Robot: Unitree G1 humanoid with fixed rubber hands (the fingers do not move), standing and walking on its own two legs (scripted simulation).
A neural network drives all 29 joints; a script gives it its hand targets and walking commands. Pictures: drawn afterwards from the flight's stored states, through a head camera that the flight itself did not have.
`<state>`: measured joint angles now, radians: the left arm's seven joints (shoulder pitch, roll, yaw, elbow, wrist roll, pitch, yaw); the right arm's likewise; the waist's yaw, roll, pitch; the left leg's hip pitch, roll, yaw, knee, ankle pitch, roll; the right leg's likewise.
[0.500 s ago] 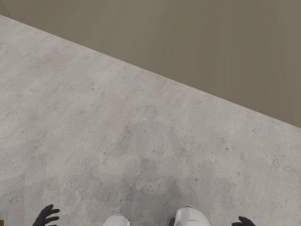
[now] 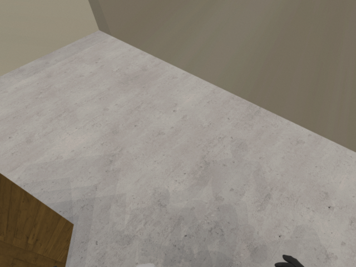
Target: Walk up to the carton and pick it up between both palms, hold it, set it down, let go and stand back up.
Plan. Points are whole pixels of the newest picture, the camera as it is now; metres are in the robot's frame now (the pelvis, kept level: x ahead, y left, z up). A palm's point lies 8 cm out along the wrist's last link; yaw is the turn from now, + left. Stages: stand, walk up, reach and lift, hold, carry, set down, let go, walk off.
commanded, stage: walk up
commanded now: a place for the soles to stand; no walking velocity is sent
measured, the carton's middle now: out of the picture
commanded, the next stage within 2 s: none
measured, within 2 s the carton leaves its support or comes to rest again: neither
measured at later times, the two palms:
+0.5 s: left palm out of the picture +0.01 +0.39 -0.11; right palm (253, 249) +0.20 -0.17 -0.14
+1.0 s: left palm out of the picture +0.05 +0.47 -0.11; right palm (196, 195) +0.34 -0.04 -0.14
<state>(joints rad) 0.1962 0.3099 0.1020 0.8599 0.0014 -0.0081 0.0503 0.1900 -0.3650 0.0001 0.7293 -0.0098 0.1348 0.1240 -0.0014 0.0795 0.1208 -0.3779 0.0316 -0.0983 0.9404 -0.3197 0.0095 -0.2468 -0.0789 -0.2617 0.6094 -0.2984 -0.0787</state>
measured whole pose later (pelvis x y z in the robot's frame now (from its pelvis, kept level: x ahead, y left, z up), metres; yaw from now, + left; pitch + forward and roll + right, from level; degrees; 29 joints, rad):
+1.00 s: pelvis +0.10 +0.15 -0.03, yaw +38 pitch -3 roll +1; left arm 0.05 0.33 0.10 0.72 0.00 -0.02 -0.02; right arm 0.25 -0.38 0.00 0.73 -0.01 0.00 0.00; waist 0.01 0.00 0.25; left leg -0.37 -0.01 -0.09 0.83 -0.41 -0.04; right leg -0.41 -0.11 -0.11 1.25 -0.56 0.04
